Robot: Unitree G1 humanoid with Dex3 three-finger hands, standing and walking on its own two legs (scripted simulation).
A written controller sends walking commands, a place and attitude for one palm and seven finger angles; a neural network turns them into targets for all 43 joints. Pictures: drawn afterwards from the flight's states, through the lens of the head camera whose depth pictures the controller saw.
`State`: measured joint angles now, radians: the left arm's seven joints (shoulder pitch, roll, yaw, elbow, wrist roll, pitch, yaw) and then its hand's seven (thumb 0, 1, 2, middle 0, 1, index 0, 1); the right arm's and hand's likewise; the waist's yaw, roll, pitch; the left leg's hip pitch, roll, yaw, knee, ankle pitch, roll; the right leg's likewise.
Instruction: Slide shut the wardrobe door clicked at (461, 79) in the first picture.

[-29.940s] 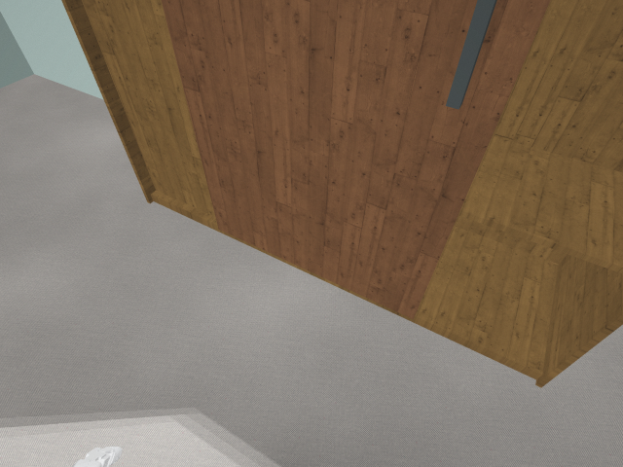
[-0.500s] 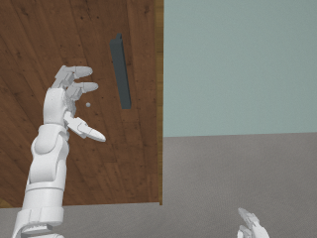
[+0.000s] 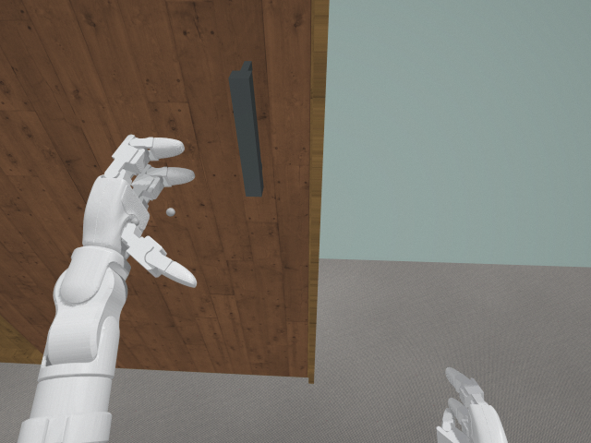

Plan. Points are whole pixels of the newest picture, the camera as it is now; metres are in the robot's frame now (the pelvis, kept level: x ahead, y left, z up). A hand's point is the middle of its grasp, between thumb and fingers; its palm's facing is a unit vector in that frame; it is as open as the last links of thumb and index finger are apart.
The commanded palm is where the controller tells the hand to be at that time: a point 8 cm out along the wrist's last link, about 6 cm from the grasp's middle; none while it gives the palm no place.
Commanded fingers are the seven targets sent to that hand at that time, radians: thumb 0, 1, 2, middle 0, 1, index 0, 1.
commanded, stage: draw the hand back to the body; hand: left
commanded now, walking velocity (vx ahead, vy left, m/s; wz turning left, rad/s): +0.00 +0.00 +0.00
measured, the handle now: (251, 132) +0.48 +0.13 +0.21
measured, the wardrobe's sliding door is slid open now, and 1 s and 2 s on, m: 0.00 0.00 0.00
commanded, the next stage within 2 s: step back with the hand held close in 1.60 s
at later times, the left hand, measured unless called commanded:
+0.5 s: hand (132, 248) +0.26 +0.22 +0.19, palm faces +0.11 -0.99 -0.02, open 14.7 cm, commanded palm +0.23 +0.26 +0.20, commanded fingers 0.00 -0.37 0.29 -0.24 -1.04 -0.24 -1.04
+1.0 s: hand (81, 275) +0.23 +0.26 +0.18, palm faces +0.39 -0.86 -0.33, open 11.1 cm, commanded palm +0.18 +0.30 +0.19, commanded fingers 0.00 0.54 0.73 -0.21 -0.51 -0.21 -0.51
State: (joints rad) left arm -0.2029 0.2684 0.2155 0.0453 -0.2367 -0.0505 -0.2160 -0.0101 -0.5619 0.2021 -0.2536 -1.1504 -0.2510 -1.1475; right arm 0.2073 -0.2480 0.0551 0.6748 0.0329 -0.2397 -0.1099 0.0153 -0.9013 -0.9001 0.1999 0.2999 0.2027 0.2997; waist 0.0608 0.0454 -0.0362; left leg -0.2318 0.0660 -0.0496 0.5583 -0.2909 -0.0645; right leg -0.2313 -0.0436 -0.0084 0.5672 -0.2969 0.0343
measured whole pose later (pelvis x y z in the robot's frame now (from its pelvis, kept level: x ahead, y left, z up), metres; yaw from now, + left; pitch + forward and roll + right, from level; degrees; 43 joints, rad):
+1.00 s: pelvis +0.01 +0.02 +0.01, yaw -2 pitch -6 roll +0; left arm 0.31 0.33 0.30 -0.30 -0.05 -0.10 0.07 0.00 0.18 0.56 -0.23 -0.72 -0.23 -0.71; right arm 0.22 -0.22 0.02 0.72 -0.03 -0.17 -0.09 0.02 -0.90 -0.90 0.20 0.30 0.20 0.30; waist 0.06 0.04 0.02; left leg -0.07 0.06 0.00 0.41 -0.24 -0.04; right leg -0.08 -0.05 0.03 0.39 -0.21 0.06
